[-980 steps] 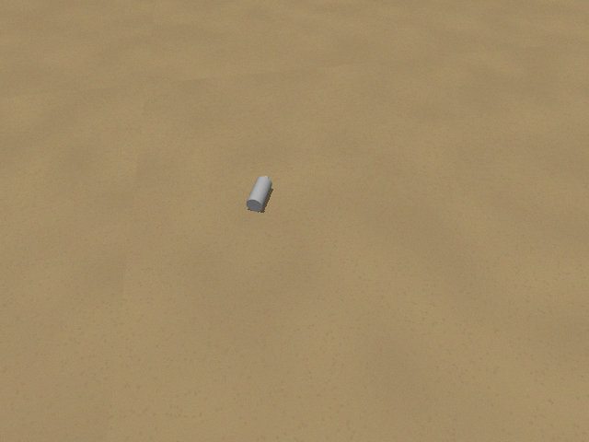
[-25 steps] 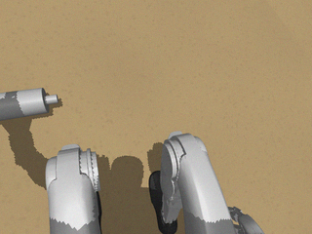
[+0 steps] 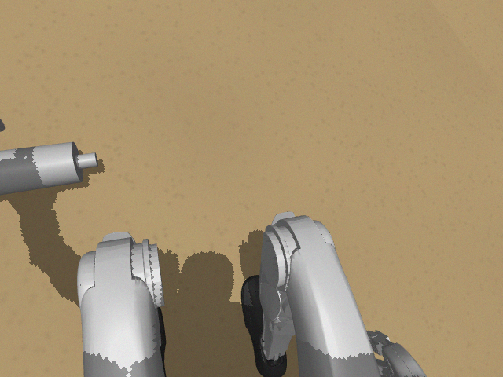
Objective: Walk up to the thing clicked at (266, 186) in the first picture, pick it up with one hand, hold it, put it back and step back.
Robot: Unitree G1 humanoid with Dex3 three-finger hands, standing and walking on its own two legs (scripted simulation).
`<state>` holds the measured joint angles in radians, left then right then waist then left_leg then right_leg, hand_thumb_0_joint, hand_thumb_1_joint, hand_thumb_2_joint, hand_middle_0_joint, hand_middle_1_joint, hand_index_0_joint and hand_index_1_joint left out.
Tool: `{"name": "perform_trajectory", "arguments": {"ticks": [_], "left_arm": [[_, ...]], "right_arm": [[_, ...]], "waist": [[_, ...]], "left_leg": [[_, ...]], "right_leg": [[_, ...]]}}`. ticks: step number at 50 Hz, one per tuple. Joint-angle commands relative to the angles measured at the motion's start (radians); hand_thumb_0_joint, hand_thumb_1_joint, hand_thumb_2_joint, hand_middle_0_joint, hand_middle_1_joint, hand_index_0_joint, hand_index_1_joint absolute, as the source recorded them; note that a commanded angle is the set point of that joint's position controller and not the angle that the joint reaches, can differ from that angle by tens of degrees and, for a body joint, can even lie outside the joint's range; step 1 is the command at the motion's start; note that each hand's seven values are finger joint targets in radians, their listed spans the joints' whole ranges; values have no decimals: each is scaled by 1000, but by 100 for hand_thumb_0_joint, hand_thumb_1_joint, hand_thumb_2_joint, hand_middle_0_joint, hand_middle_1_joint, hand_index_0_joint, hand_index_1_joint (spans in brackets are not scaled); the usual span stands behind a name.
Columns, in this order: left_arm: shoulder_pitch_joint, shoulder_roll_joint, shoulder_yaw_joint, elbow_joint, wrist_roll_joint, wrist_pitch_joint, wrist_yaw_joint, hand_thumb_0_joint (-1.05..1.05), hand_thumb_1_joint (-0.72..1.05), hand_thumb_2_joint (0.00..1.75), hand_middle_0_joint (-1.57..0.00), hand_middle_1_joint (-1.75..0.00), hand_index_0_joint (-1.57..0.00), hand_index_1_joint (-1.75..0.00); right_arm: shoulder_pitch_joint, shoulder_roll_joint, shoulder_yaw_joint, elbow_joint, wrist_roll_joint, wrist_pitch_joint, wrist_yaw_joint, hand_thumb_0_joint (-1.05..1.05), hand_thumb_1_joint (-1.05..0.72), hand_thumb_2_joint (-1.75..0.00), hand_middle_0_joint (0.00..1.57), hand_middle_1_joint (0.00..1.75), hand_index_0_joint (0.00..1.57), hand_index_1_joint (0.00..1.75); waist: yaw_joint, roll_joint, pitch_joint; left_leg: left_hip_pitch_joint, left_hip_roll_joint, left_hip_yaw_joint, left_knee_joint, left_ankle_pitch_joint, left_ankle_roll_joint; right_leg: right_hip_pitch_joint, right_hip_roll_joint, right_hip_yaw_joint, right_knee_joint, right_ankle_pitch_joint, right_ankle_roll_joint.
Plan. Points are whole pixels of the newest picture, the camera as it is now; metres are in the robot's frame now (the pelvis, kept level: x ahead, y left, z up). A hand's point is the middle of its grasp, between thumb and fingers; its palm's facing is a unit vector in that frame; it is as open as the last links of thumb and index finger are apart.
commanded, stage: rise first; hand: left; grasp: from above
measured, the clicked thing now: (39, 167) +0.46 +0.33 -0.29
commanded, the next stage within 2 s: approach in 0.22 s
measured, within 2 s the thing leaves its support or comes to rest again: neither
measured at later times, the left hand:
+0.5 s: hand out of the picture +0.42 +0.37 -0.17, palm faces -0.46 -0.08 -0.88, open 14.1 cm
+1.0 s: hand (13, 152) +0.45 +0.33 -0.18, palm faces -0.45 -0.09 -0.89, open 14.0 cm
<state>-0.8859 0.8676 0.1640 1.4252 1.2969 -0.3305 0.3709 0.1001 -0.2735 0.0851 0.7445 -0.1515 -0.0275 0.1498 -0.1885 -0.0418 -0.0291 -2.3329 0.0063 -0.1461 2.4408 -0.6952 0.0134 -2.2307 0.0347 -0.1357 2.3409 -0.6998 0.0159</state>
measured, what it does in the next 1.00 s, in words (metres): stands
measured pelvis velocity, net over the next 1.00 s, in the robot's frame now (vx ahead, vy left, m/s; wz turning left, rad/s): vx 0.00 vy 0.00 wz -0.01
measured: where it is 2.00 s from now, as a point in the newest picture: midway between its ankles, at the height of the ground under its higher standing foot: (210, 356)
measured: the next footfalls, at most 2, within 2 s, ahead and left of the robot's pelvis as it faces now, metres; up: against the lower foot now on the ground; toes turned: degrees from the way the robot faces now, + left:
none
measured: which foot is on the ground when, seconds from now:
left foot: down 0.00-1.00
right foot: down 0.00-1.00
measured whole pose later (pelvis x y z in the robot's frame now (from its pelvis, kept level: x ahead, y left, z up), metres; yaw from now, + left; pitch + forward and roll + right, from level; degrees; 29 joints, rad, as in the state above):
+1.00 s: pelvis +0.00 +0.00 +0.00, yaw +0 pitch +33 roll -9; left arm -0.97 0.85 0.15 1.51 1.26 -0.19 0.40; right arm 0.17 -0.29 0.14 0.71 -0.14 -0.06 0.14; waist -0.28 -0.02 0.00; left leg -2.34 0.02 -0.15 2.43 -0.68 0.01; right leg -2.25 0.05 -0.13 2.33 -0.67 0.02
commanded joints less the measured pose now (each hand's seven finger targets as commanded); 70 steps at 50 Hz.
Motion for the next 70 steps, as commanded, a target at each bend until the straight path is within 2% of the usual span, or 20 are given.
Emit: {"name": "perform_trajectory", "arguments": {"ticks": [1,3,6,12,15,16,18,23,28,33,39,43,47,52,53,56,58,64,67,70], "left_arm": [[-279,279,29,-122,-22,-2,47,0,-56,102,-8,-104,-8,-104],[-281,324,58,-121,-26,-4,52,0,-56,102,-8,-104,-8,-105],[-268,296,27,-74,-15,-1,45,0,-57,102,-8,-104,-7,-105],[-299,301,32,-132,-18,-1,47,0,-55,101,-8,-105,-8,-105],[-283,307,35,-115,-19,1,46,0,-56,102,-8,-105,-7,-105],[-270,305,36,-96,-21,3,44,0,-61,109,-8,-100,-5,-104],[-290,323,46,-139,-16,1,46,0,-57,102,-7,-106,-7,-106],[-343,221,-34,-143,-30,12,44,0,-57,101,-7,-107,-7,-107],[-417,154,-86,-138,-27,31,54,0,-57,102,-7,-107,-7,-107],[-430,157,-85,-14,-5,80,97,0,-56,102,-8,-105,-8,-106],[-426,234,-38,60,-2,143,128,0,-56,102,-11,-101,-10,-102],[-381,299,-2,12,-29,158,115,0,-55,101,-12,-99,-10,-100],[-318,344,34,-52,-65,155,75,0,-55,99,-10,-101,-10,-101],[-335,295,-10,-100,-90,108,3,0,-58,103,-7,-105,-7,-105],[-337,263,-26,-95,-96,95,-10,0,-58,104,-8,-103,-7,-104],[-417,193,-77,-163,-90,45,-31,0,-55,108,-10,-107,-9,-108],[-415,191,-93,-145,-85,22,-27,0,-58,101,-7,-104,-7,-104],[-382,216,-75,-26,-28,9,46,0,-55,103,-8,-105,-8,-105],[-402,266,-30,-29,0,13,94,0,-53,106,-9,-106,-9,-106],[-418,262,-29,22,24,32,132,0,-57,106,-7,-101,-5,-103]], "right_arm": [[191,-253,-79,-9,-1,0,-13,0,-91,-90,20,30,20,30],[189,-254,-75,-11,-1,-3,-17,0,-91,-90,20,30,20,30],[184,-254,-71,-6,-2,-2,-17,0,-91,-90,20,30,20,30],[187,-258,-77,-13,-2,-6,-17,0,-91,-90,20,30,20,30],[191,-260,-76,-14,-2,-6,-17,0,-90,-90,20,30,20,30],[188,-258,-77,-13,2,-7,-16,0,-91,-90,20,30,20,30],[192,-255,-75,-19,-1,-5,-17,0,-90,-90,20,30,20,30],[225,-250,-81,-1,3,-12,-18,0,-90,-90,20,30,20,30],[242,-254,-79,3,3,-21,-21,0,-90,-90,20,30,20,30],[248,-258,-54,-6,-1,-26,-29,0,-90,-90,20,30,20,30],[237,-261,-22,-32,-2,-41,-27,0,-90,-90,20,30,20,30],[218,-264,-14,-60,8,-44,-25,0,-90,-90,20,30,20,30],[221,-264,-25,-67,17,-41,-24,0,-90,-89,20,30,20,30],[241,-260,-39,-47,20,-30,-27,0,-90,-90,20,30,20,30],[246,-266,-46,-39,16,-31,-29,0,-90,-90,20,30,20,30],[266,-264,-51,-21,12,-30,-27,0,-90,-90,20,30,20,30],[268,-270,-49,-17,10,-28,-28,0,-90,-90,20,30,20,30],[257,-277,-28,-19,-5,-27,-20,0,-90,-90,20,30,20,30],[241,-280,-21,-29,-14,-29,-15,0,-90,-90,20,30,20,30],[232,-283,-10,-34,-26,-40,-6,0,-90,-90,20,30,20,30]], "waist": [[-9,307,-654],[10,319,-665],[-2,322,-642],[2,373,-685],[-3,359,-665],[3,361,-638],[11,380,-674],[-43,345,-653],[-69,376,-664],[-71,379,-658],[-70,377,-637],[-42,372,-712],[-21,353,-717],[-52,311,-653],[-66,286,-623],[-101,335,-629],[-96,340,-618],[-83,377,-612],[-65,434,-644],[-96,422,-603]], "left_leg": [[521,-8,68,-251,191,21],[519,-9,73,-251,190,21],[516,-9,67,-259,177,18],[576,-6,56,-270,199,9],[555,-7,52,-272,197,10],[550,-8,53,-277,189,9],[551,-9,65,-272,189,11],[545,-5,66,-262,188,16],[580,0,48,-288,174,6],[572,-2,55,-291,198,5],[520,-6,76,-279,211,17],[510,-3,87,-261,232,23],[462,-6,97,-256,213,29],[423,-2,79,-245,146,29],[421,-2,74,-240,127,27],[491,0,52,-251,122,15],[504,2,43,-251,119,11],[583,3,26,-256,240,0],[609,2,33,-263,281,-4],[586,5,36,-244,267,2]], "right_leg": [[280,37,-38,-234,222,-47],[289,35,-32,-232,218,-48],[269,38,-37,-227,206,-53],[254,35,-47,-209,218,-55],[253,32,-49,-206,219,-53],[238,30,-44,-205,212,-55],[268,33,-40,-217,216,-55],[257,36,-39,-242,226,-50],[229,34,-51,-239,222,-55],[231,35,-53,-232,245,-57],[282,36,-38,-232,268,-55],[358,40,-23,-229,287,-52],[404,39,-11,-239,267,-45],[363,41,-17,-253,200,-47],[332,39,-26,-255,180,-49],[280,37,-48,-247,176,-51],[261,37,-54,-247,173,-54],[242,34,-76,-202,260,-54],[252,36,-78,-188,291,-56],[238,39,-80,-182,288,-53]]}}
